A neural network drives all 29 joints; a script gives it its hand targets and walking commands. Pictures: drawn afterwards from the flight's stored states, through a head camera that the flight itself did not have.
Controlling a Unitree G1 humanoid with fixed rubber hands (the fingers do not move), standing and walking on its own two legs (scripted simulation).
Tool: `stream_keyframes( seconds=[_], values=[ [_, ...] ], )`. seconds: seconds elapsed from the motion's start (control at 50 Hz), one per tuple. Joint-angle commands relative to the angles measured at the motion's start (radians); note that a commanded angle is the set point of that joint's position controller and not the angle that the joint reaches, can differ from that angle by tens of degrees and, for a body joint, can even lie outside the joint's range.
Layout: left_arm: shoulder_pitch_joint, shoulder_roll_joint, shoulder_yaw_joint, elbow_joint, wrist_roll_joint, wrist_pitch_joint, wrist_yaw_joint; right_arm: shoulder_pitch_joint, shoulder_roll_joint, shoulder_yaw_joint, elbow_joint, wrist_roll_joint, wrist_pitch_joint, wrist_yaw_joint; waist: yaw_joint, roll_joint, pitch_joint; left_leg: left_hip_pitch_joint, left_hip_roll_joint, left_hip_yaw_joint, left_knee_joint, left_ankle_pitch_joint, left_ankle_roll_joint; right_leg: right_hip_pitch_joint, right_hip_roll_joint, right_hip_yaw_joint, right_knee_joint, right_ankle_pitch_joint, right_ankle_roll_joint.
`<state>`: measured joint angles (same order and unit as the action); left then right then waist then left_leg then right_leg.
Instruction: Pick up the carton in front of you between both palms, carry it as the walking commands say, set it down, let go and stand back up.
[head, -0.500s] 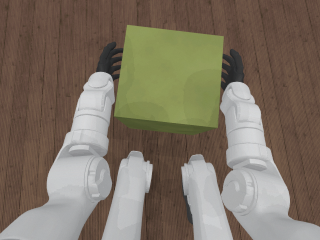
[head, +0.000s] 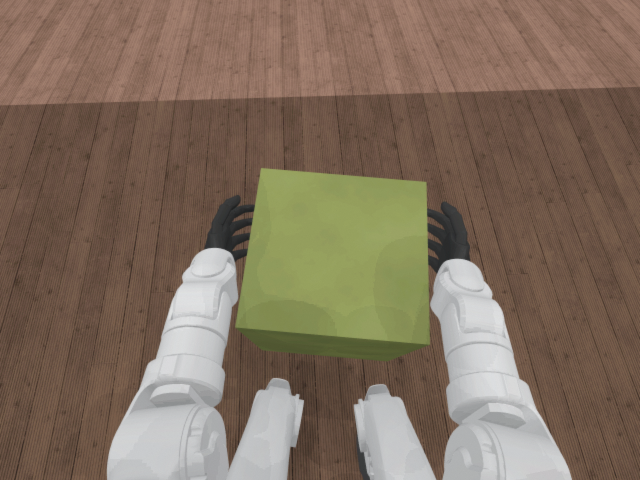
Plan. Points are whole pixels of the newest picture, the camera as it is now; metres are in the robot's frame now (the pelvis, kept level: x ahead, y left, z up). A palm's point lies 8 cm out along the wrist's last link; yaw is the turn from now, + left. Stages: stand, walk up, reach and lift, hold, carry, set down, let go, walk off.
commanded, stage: reach and lift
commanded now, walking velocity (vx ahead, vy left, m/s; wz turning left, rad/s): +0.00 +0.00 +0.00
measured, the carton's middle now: (332, 278) +0.40 +0.01 -0.11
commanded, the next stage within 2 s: hold in 1.76 s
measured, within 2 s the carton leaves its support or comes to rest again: neither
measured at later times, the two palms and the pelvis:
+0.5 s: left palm (184, 229) +0.36 +0.15 +0.11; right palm (517, 238) +0.37 -0.15 +0.12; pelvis +0.05 +0.00 +0.13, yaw +0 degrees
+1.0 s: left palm (149, 216) +0.34 +0.15 +0.19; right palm (584, 221) +0.35 -0.15 +0.19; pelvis +0.05 +0.00 +0.17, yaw +1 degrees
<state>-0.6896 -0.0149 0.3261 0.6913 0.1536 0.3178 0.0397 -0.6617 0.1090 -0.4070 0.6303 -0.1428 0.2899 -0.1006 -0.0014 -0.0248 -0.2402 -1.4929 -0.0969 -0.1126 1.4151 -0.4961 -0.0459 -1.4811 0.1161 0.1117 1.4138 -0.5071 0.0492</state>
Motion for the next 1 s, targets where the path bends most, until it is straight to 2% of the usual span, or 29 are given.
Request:
stream_keyframes(
  seconds=[0.0, 0.34, 0.48, 0.58, 0.68, 0.76, 0.84, 0.98],
  values=[
    [-0.551, -1.085, -0.53, -0.03, -0.129, -0.035, -0.231, -0.521, 1.061, 0.587, 0.072, 0.102, 0.003, 0.248, 0.009, 0.039, -0.676, 0.549, -0.063, 0.11, -0.24, 0.233, 0.027, 0.442, 0.061, -0.109, -0.241, 0.214, -0.016],
    [-0.237, -1.096, -0.586, -0.108, -0.097, -0.04, -0.225, -0.195, 1.049, 0.645, 0.021, 0.069, 0.004, 0.268, 0.002, 0.035, -0.427, 0.975, -0.023, 0.037, -0.62, 0.422, 0.036, 0.892, 0.012, -0.037, -0.622, 0.411, -0.033],
    [-0.124, -1.104, -0.639, -0.187, -0.115, 0.025, -0.232, -0.085, 1.042, 0.695, -0.049, 0.081, 0.069, 0.288, 0.002, 0.033, -0.322, 1.162, -0.01, 0.026, -0.777, 0.53, 0.031, 1.095, -0.003, -0.024, -0.781, 0.526, -0.032],
    [-0.068, -1.107, -0.679, -0.265, -0.135, 0.107, -0.245, -0.025, 1.037, 0.736, -0.125, 0.099, 0.148, 0.307, 0.0, 0.034, -0.226, 1.281, 0.001, 0.025, -0.887, 0.556, 0.026, 1.227, -0.013, -0.022, -0.889, 0.559, -0.03],
    [-0.038, -1.095, -0.695, -0.346, -0.144, 0.199, -0.254, 0.011, 1.033, 0.744, -0.191, 0.112, 0.237, 0.324, 0.003, 0.027, -0.101, 1.359, 0.009, 0.026, -0.984, 0.528, 0.025, 1.319, -0.022, -0.021, -0.981, 0.541, -0.03],
    [-0.037, -1.07, -0.633, -0.332, -0.115, 0.253, -0.264, 0.007, 1.007, 0.689, -0.18, 0.084, 0.291, 0.336, 0.006, 0.023, 0.03, 1.358, 0.008, 0.035, -1.032, 0.406, 0.034, 1.316, -0.029, -0.025, -1.031, 0.427, -0.034],
    [-0.105, -1.065, -0.571, -0.296, -0.088, 0.267, -0.28, -0.063, 1.006, 0.629, -0.153, 0.058, 0.304, 0.349, 0.005, 0.017, 0.082, 1.344, 0.012, 0.046, -1.039, 0.304, 0.042, 1.299, -0.033, -0.033, -1.041, 0.323, -0.041],
    [-0.22, -1.099, -0.591, -0.317, -0.102, 0.26, -0.292, -0.173, 1.049, 0.649, -0.17, 0.071, 0.298, 0.358, 0.002, 0.018, -0.004, 1.367, 0.011, 0.052, -1.023, 0.304, 0.043, 1.333, -0.035, -0.04, -1.028, 0.321, -0.041]
  ],
)
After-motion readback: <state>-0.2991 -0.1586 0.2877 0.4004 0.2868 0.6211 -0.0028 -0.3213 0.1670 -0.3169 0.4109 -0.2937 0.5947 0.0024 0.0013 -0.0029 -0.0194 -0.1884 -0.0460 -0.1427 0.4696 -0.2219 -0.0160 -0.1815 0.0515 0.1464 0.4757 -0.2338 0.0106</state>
